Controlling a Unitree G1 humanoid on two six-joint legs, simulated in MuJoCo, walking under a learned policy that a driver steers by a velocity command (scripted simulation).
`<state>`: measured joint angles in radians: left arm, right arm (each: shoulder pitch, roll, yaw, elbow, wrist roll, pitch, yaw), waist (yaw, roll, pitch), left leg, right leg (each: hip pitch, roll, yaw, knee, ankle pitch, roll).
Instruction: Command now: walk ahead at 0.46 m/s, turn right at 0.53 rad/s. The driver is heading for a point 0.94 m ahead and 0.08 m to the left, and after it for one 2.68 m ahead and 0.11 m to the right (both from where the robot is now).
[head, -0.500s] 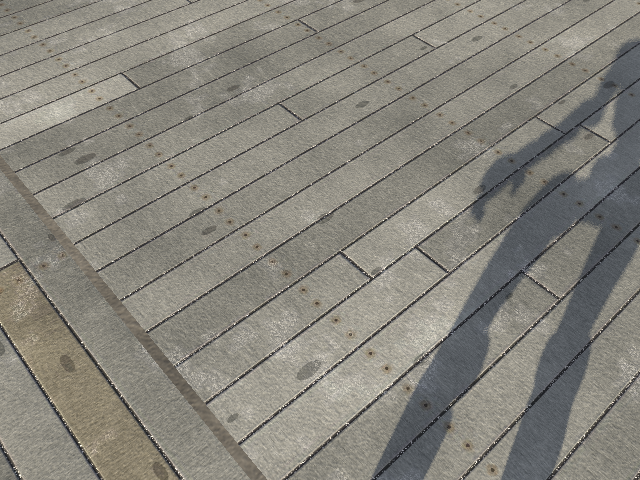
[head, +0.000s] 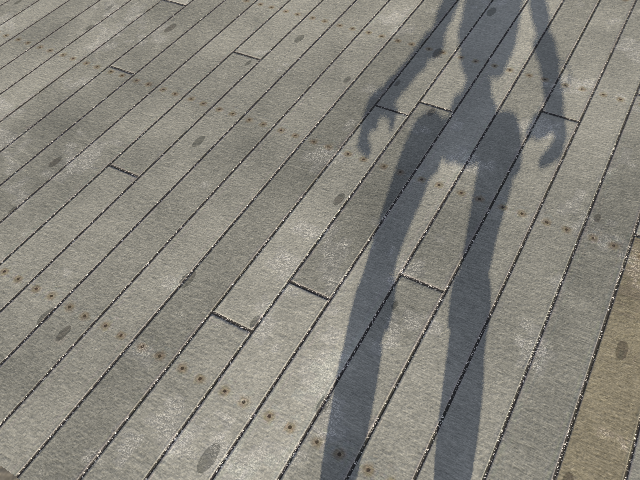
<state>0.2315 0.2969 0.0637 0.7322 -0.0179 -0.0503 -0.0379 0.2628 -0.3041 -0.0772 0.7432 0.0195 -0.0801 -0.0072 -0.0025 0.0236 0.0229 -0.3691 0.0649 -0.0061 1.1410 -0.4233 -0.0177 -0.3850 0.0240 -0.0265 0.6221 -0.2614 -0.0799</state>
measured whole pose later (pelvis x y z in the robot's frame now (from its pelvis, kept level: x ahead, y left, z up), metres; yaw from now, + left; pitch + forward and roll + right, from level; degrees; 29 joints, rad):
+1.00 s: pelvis +0.58 -0.04 +0.01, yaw +12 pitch +2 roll -1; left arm 0.12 0.26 0.05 0.66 0.01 -0.11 -0.01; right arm 0.37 -0.30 -0.06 0.75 0.03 -0.03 -0.01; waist -0.04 0.03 0.01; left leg -0.35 -0.06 -0.12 1.13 -0.44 0.02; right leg -0.36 0.03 0.01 0.51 -0.18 -0.02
